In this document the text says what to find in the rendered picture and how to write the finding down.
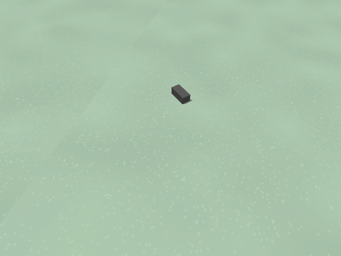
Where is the carton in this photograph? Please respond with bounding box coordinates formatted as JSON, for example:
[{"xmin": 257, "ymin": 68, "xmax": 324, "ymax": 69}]
[{"xmin": 172, "ymin": 84, "xmax": 190, "ymax": 104}]

